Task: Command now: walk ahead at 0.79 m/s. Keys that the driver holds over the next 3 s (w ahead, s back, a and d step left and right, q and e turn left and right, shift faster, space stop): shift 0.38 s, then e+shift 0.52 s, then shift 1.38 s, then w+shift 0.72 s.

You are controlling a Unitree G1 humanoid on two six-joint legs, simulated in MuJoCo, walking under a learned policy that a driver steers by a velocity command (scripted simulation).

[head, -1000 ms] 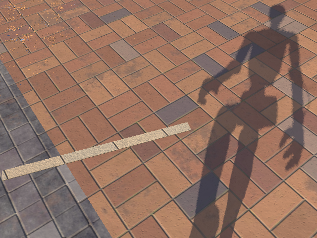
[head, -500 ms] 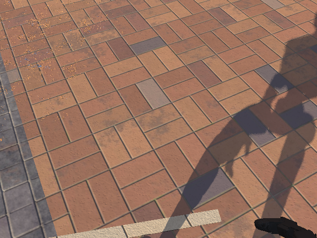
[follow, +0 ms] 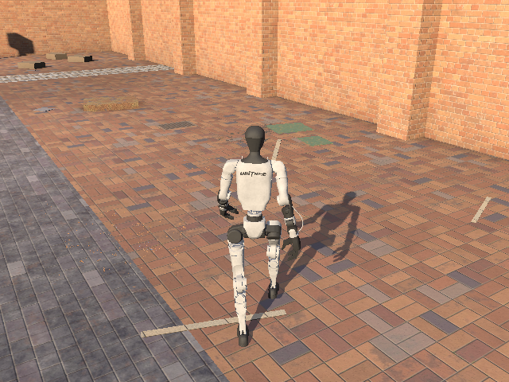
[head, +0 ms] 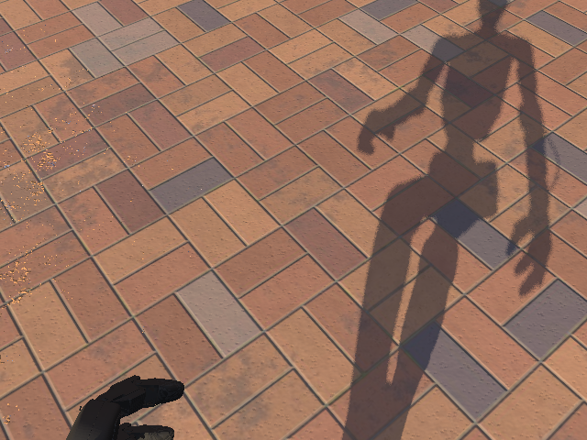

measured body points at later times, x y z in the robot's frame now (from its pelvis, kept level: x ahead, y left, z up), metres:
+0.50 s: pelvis +0.31 +0.00 +0.01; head +0.33 +0.00 +0.46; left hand +0.37 +0.27 -0.13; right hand +0.49 -0.25 -0.10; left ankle +0.44 +0.11 -0.72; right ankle +0.27 -0.09 -0.73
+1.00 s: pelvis +0.32 -0.03 +0.01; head +0.34 -0.08 +0.45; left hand +0.55 +0.19 -0.09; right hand +0.35 -0.35 -0.12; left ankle +0.41 +0.11 -0.67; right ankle +0.30 -0.12 -0.73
